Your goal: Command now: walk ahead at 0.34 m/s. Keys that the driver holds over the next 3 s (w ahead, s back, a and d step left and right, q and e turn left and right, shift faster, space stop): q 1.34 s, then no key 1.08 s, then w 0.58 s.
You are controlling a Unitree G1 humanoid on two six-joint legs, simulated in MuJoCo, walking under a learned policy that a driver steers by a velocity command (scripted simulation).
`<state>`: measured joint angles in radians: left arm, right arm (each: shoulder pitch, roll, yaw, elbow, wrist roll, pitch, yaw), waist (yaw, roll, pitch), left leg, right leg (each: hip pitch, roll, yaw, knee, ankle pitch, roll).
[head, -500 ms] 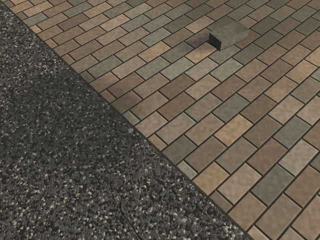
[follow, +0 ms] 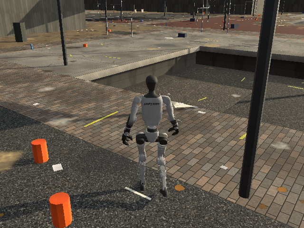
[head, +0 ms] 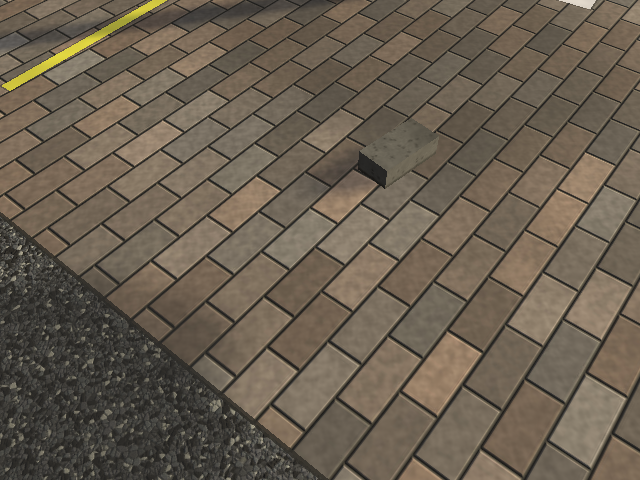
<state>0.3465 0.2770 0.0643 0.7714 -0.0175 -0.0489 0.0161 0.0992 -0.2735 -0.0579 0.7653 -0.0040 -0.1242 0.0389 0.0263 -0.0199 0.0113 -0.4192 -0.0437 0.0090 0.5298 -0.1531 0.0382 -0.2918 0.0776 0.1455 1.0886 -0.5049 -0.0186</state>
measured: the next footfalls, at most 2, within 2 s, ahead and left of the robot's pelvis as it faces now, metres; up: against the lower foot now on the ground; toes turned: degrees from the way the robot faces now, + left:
right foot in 0.36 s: +0.23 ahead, -0.11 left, +0.00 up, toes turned +14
left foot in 0.74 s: +0.13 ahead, +0.13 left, +0.00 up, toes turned +25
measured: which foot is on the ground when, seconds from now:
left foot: down 0.00-0.36, up 0.38-0.72, down 0.74-1.00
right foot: up 0.00-0.34, down 0.36-0.74, up 0.76-1.00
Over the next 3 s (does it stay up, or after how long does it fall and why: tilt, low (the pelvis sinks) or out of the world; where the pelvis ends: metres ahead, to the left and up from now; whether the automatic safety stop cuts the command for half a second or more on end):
stays up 0.24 0.12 0.02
